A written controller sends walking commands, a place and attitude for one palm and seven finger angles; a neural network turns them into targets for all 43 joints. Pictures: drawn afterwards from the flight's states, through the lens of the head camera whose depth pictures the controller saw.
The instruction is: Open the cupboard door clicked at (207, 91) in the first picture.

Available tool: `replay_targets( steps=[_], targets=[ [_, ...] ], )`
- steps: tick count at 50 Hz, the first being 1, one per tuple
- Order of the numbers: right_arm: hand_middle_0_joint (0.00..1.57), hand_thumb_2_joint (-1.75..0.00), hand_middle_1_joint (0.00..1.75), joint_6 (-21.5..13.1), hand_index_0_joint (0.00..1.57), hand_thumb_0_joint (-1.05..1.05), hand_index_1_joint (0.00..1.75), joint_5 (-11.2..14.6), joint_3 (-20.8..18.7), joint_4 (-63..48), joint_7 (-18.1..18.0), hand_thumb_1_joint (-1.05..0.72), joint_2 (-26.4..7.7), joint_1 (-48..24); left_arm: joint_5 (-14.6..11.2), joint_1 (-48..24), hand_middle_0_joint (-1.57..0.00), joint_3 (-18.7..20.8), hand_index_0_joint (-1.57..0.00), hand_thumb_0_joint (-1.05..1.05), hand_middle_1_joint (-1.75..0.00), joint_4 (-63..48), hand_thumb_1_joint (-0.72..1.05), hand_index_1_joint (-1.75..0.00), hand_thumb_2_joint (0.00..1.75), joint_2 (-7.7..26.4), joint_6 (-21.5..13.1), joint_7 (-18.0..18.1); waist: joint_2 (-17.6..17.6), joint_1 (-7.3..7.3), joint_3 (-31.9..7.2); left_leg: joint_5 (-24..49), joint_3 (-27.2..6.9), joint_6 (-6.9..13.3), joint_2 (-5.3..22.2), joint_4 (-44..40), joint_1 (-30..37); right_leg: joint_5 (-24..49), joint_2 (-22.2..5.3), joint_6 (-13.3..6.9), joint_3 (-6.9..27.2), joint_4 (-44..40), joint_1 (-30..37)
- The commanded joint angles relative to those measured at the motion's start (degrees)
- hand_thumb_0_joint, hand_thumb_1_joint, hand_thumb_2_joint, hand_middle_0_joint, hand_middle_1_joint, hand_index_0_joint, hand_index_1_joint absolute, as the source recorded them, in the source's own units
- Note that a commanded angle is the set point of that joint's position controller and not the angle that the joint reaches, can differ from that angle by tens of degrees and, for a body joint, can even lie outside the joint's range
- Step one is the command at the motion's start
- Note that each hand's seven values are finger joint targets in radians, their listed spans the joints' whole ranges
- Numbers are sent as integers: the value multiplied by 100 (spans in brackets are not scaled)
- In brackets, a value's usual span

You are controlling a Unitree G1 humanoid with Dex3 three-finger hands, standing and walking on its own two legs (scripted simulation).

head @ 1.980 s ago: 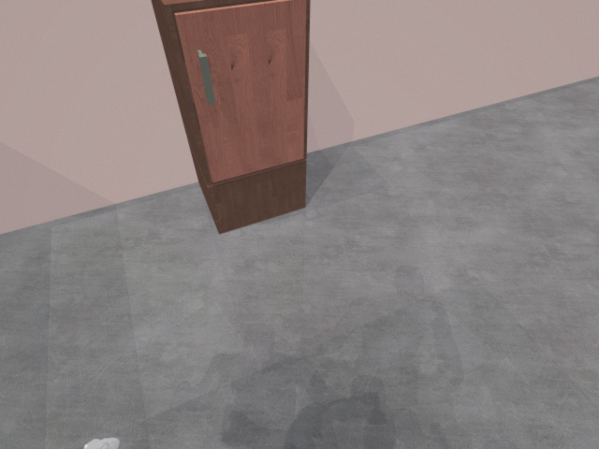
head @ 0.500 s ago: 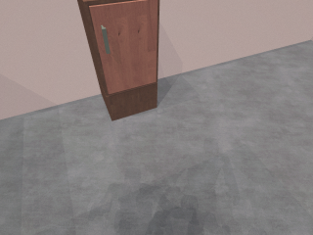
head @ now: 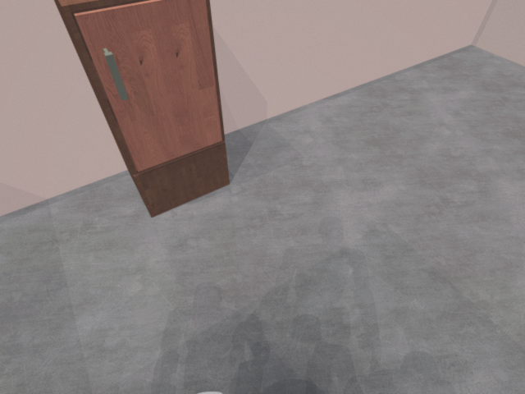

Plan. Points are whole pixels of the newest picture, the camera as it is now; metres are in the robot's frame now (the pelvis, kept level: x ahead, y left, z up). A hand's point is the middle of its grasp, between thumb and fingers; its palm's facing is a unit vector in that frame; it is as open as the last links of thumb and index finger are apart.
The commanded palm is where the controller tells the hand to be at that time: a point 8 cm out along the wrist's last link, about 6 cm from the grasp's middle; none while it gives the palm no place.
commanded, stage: walk to a spot facing it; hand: left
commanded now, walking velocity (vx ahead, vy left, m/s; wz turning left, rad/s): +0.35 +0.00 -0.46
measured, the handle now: (115, 74) +0.96 +0.56 -0.01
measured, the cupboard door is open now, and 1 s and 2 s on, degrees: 0 0 0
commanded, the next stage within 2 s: turn to face it in 1.00 s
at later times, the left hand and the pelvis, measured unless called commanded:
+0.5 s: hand (139, 320) +0.27 +0.28 -0.16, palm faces -0.20 -0.96 -0.19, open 7.4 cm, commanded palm none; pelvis +0.18 +0.08 +0.01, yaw -17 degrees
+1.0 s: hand (269, 208) +0.58 +0.04 -0.16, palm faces -0.60 -0.78 -0.14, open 7.4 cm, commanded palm none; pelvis +0.36 -0.01 -0.01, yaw -34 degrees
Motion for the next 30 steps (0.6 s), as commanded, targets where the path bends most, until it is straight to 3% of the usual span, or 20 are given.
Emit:
replay_targets(
  steps=[1, 2, 4, 7, 11, 12, 13, 14, 15, 16, 17, 18, 19, 20, 21, 22, 25, 27, 30],
  targets=[
    [20, -90, 30, -333, 20, 0, 30, -31, -166, -979, 16, -90, -339, -1080, 3, 575, -20, 206, -20, 0, -30, -68, 90, -30, 90, 993, -125, 164, -520, -10, 354, 665, -193, -150, 227, 121, -1830, 1698, -1796, -948, 2399, -2079, 736],
    [20, -90, 30, -292, 20, 0, 30, -18, -181, -984, 34, -90, -282, -981, 7, 528, -20, 211, -20, 0, -30, -79, 90, -30, 90, 979, -139, 168, -650, -76, 301, 855, -148, -180, 218, -77, -1683, 1678, -1684, -881, 2127, -2126, 574],
    [20, -90, 30, -248, 20, 0, 30, 0, -205, -1051, 74, -90, -216, -1036, -5, 521, -20, 207, -20, 0, -30, -46, 90, -30, 90, 937, -158, 160, -773, -108, 394, 1280, -77, -213, 163, -356, -1596, 1514, -1502, -780, 1905, -2276, 328],
    [20, -90, 30, -290, 20, 0, 30, 15, -211, -1220, 120, -90, -140, -1297, 12, 514, -20, 231, -20, 0, -30, 1, 90, -30, 90, 938, -166, 187, -861, -46, 369, 1487, -18, -195, 122, -1162, -1434, 1620, -1406, -683, 1722, -2215, 442],
    [20, -90, 30, -390, 20, 0, 30, 44, -206, -1371, 115, -90, -109, -1444, 31, 414, -20, 297, -20, 0, -30, -12, 90, -30, 90, 1006, -111, 190, -983, 1, 296, 1305, 103, -59, -119, -2335, -319, 1922, -1375, -539, 1733, -1869, 224],
    [20, -90, 30, -419, 20, 0, 30, 43, -226, -1312, 87, -90, -161, -1198, 15, 289, -20, 319, -20, 0, -30, -52, 90, -30, 90, 1050, -102, 189, -990, -139, 224, 1400, 150, -36, -202, -2662, 177, 2047, -1319, -497, 1708, -1656, 85],
    [20, -90, 30, -453, 20, 0, 30, 32, -255, -1140, 27, -90, -284, -629, -12, 110, -20, 355, -20, 0, -30, -95, 90, -30, 90, 1064, -96, 180, -895, -413, 26, 1589, 207, -1, -307, -3170, 971, 2343, -1092, -381, 1519, -1118, -76],
    [20, -90, 30, -489, 20, 0, 30, 10, -321, -877, -78, -90, -585, 214, -31, 79, -20, 364, -20, 0, -30, -135, 90, -30, 90, 921, -90, 158, -412, -731, -395, 1537, 31, 74, -116, -3479, 2258, 2529, -818, -240, 1374, 11, -516],
    [20, -90, 30, -523, 20, 0, 30, -102, -493, -707, -150, -90, -1290, 984, -113, 399, -20, 351, -20, 0, -30, -211, 90, -30, 90, 569, -51, 85, 1123, -905, -1180, 1071, -1796, 493, 1440, -3751, 3615, 717, -136, 23, 707, 1818, -1619],
    [20, -90, 30, -469, 20, 0, 30, -66, -504, -677, -143, -90, -1594, 1394, -100, 273, -20, 297, -20, 0, -30, -403, 90, -30, 90, 383, -72, 39, 1737, -910, -1216, 494, -3258, 937, 2494, -4674, 3415, -1234, 87, 175, 371, 3410, -2302],
    [20, -90, 30, -460, 20, 0, 30, -52, -446, -706, -164, -90, -1297, 905, -63, -2, -20, 301, -20, 0, -30, -415, 90, -30, 90, 471, -42, 60, 1240, -816, -958, -530, -3335, 965, 2602, -5151, 2774, -964, -222, 147, 602, 4153, -2584],
    [20, -90, 30, -462, 20, 0, 30, -35, -373, -854, -153, -90, -945, 386, -29, -380, -20, 330, -20, 0, -30, -460, 90, -30, 90, 480, -17, 1, 868, -643, -230, -855, -2787, 914, 2331, -5297, 1870, -418, -547, 156, 495, 4380, -2723],
    [20, -90, 30, -493, 20, 0, 30, -48, -267, -904, -138, -90, -570, 66, 25, -476, -20, 354, -20, 0, -30, -450, 90, -30, 90, 471, 34, -74, 662, -426, 232, -622, -2085, 752, 1986, -5354, 1197, 26, -756, 177, 402, 4290, -2603],
    [20, -90, 30, -524, 20, 0, 30, -58, -213, -906, -145, -90, -361, -109, 55, -363, -20, 363, -20, 0, -30, -422, 90, -30, 90, 393, 114, -122, 680, -236, 341, -256, -1462, 620, 1757, -5362, 770, 254, -844, 216, 326, 4125, -2350],
    [20, -90, 30, -568, 20, 0, 30, -33, -201, -874, -160, -90, -268, -252, 56, -176, -20, 357, -20, 0, -30, -354, 90, -30, 90, 305, 186, -151, 624, -61, 206, 149, -920, 566, 1608, -5291, 693, 493, -890, 252, 251, 4009, -2159],
    [20, -90, 30, -595, 20, 0, 30, -35, -208, -873, -165, -90, -267, -210, 66, -139, -20, 360, -20, 0, -30, -363, 90, -30, 90, 266, 258, -160, 651, -36, 174, 391, -523, 542, 1490, -5332, 559, 683, -886, 299, 221, 4005, -2117],
    [20, -90, 30, -653, 20, 0, 30, -26, -237, -765, -186, -90, -190, 79, 91, -473, -20, 390, -20, 0, -30, -546, 90, -30, 90, 258, 362, -184, 412, -80, 243, 779, -134, 655, 1490, -5453, 808, 1170, -1014, 420, 229, 3779, -2544],
    [20, -90, 30, -681, 20, 0, 30, -10, -229, -701, -192, -90, -228, 324, 100, -743, -20, 382, -20, 0, -30, -658, 90, -30, 90, 253, 377, -200, 127, -120, 206, 1336, -8, 668, 1508, -5447, 1307, 1403, -1043, 483, 224, 3571, -2921],
    [20, -90, 30, -677, 20, 0, 30, 10, -223, -594, -189, -90, -331, 596, 89, -1215, -20, 350, -20, 0, -30, -805, 90, -30, 90, 277, 414, -225, 169, -232, 299, 1874, 310, 720, 1548, -5386, 1830, 1542, -1106, 561, 109, 3093, -3278]
  ],
)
